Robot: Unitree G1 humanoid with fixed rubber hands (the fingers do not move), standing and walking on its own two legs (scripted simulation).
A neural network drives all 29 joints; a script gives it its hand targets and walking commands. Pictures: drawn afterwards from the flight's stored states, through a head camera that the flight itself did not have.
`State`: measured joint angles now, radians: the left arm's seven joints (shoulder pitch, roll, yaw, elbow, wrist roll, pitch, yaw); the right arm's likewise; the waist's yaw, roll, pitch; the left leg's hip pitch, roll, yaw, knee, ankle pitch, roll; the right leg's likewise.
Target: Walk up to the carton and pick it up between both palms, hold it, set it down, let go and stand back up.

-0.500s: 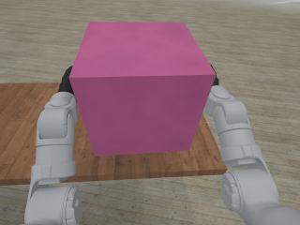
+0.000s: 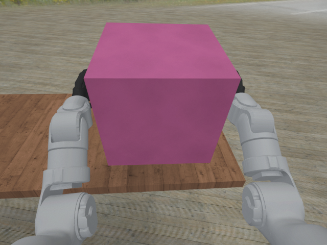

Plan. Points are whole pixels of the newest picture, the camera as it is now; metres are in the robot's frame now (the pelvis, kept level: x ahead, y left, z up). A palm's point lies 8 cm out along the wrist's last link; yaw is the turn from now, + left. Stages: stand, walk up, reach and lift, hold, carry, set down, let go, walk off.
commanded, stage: hold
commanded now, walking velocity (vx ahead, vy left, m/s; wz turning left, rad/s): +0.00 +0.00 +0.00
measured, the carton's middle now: (159, 93) +0.42 +0.01 +0.21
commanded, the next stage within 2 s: none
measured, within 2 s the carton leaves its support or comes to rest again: neither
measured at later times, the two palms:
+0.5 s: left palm (81, 102) +0.38 +0.19 +0.21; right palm (224, 95) +0.41 -0.16 +0.22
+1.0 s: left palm (82, 101) +0.36 +0.18 +0.23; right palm (233, 99) +0.38 -0.17 +0.23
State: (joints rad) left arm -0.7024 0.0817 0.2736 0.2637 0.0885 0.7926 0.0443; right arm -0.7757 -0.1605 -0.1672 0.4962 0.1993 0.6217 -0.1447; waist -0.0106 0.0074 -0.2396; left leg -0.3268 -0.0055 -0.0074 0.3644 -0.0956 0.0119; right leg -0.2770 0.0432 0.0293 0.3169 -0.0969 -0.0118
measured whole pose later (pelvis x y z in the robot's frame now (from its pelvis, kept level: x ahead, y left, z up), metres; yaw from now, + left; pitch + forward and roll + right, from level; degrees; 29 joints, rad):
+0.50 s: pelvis +0.03 +0.00 +0.00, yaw +0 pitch +5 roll -1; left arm -0.62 0.12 0.23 0.13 0.10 0.85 0.03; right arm -0.75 -0.16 -0.09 0.46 0.20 0.62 -0.15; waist -0.01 -0.01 -0.24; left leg -0.32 -0.01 -0.01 0.36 -0.12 0.01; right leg -0.28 0.04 0.03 0.32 -0.13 -0.01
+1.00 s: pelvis +0.00 +0.00 +0.00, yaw +0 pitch +3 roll -1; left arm -0.72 0.08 0.28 0.30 0.10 0.79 0.04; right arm -0.78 -0.16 -0.17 0.53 0.21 0.61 -0.15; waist -0.01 0.00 -0.24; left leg -0.32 -0.01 -0.01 0.36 -0.10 0.01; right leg -0.27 0.04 0.03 0.32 -0.10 -0.01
